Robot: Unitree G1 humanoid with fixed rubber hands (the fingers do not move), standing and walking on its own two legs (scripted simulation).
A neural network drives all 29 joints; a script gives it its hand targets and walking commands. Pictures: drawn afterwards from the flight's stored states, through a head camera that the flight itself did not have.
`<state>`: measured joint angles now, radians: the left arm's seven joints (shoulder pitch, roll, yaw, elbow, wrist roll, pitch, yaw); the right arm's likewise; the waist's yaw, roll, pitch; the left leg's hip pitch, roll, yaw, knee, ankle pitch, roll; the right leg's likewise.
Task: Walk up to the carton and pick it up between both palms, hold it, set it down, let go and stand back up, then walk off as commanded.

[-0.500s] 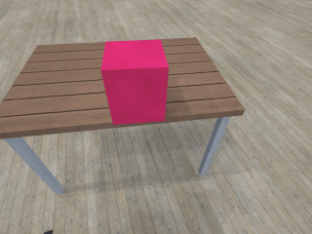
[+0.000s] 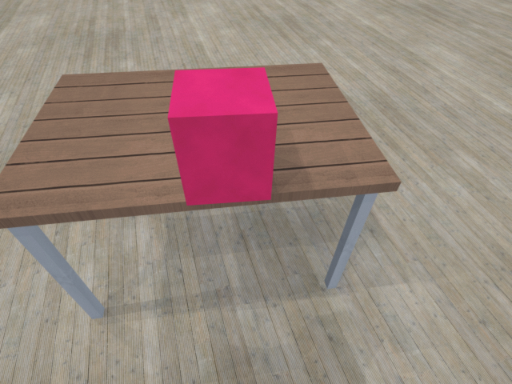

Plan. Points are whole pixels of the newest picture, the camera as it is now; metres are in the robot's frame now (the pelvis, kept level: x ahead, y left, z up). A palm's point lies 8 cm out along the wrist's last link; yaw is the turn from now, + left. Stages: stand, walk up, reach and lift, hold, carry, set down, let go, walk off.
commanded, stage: stand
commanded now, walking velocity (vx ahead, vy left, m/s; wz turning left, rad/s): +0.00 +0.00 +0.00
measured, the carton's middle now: (225, 137) +0.65 +0.04 +0.03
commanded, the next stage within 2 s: none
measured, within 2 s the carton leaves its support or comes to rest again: neither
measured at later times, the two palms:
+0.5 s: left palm out of the picture +0.09 +0.29 -0.10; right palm out of the picture +0.04 -0.33 -0.10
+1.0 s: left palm out of the picture +0.10 +0.29 -0.10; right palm out of the picture +0.05 -0.33 -0.10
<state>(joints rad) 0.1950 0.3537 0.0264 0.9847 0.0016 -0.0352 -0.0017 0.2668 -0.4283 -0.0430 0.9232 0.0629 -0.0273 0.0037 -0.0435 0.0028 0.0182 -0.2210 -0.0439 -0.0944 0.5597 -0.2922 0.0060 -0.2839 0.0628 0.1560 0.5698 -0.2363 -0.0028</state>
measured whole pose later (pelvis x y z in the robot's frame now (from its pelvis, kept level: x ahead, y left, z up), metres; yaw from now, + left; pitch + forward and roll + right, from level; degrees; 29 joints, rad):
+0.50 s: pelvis +0.00 +0.00 +0.00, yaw +0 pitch -2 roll +1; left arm 0.18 0.35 0.03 1.01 0.00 -0.03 0.00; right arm 0.27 -0.43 -0.04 0.94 0.06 -0.03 0.00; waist -0.04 0.00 0.02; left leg -0.21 -0.04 -0.09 0.52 -0.28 0.00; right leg -0.28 0.06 0.16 0.55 -0.23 0.00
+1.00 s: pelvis +0.01 +0.00 +0.00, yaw +0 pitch -2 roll +1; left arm 0.18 0.35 0.03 1.01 0.00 -0.03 0.00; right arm 0.27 -0.42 -0.04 0.94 0.06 -0.03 0.00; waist -0.04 0.00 0.02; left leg -0.21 -0.04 -0.09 0.51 -0.28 0.00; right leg -0.27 0.06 0.16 0.53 -0.23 0.00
